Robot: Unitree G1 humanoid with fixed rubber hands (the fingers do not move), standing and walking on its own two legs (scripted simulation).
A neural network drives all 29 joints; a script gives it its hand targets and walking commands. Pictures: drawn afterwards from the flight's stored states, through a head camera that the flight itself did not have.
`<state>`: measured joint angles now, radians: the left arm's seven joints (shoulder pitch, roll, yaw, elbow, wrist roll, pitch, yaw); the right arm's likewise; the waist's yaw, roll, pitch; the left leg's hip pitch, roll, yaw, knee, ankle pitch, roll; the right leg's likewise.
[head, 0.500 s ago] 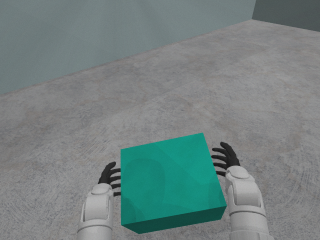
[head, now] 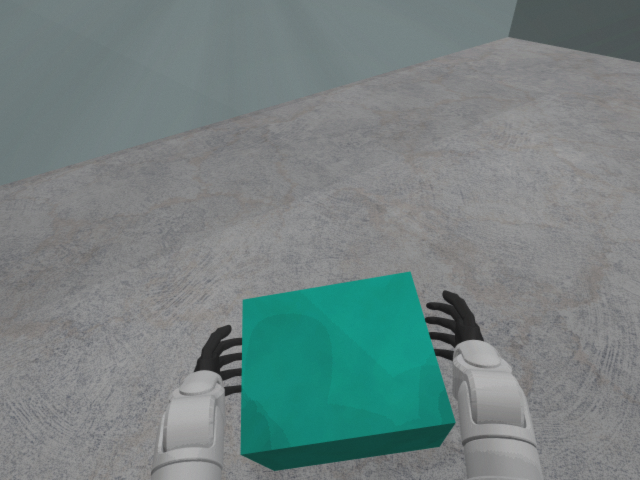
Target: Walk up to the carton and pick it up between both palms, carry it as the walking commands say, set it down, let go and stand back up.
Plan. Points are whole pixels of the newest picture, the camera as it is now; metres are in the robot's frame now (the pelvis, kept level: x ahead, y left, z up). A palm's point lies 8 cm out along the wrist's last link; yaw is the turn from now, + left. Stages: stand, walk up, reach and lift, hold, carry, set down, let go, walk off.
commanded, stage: reach and lift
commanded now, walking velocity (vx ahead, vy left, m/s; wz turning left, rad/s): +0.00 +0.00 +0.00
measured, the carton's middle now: (341, 373) +0.32 +0.00 -0.04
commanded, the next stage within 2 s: hold in 0.12 s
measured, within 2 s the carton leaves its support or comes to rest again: neither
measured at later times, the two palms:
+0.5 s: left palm (198, 376) +0.27 +0.18 +0.04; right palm (455, 345) +0.29 -0.15 +0.06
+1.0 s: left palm (200, 388) +0.26 +0.17 +0.03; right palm (463, 359) +0.28 -0.16 +0.05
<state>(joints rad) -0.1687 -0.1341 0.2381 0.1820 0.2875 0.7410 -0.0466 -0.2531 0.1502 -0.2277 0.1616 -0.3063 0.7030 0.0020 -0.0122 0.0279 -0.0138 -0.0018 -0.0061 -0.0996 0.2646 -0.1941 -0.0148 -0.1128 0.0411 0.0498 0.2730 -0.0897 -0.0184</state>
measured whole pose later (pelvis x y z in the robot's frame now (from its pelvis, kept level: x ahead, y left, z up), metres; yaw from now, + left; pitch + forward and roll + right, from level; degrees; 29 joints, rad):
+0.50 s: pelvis +0.00 +0.02 +0.00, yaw +0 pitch -5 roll +0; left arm -0.22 -0.14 0.26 0.23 0.29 0.73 -0.03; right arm -0.29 0.16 -0.27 0.19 -0.34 0.69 0.03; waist -0.01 0.04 -0.01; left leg -0.01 -0.03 -0.09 0.31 -0.21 0.00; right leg -0.12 0.02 0.06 0.31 -0.11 0.00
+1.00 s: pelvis -0.01 +0.01 +0.00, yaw +0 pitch -5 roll +0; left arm -0.16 -0.13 0.23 0.17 0.28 0.74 -0.03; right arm -0.24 0.15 -0.22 0.15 -0.30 0.70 0.02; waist -0.01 0.04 0.00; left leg -0.01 -0.02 -0.09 0.30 -0.20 -0.01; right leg -0.12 0.03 0.06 0.30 -0.09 -0.01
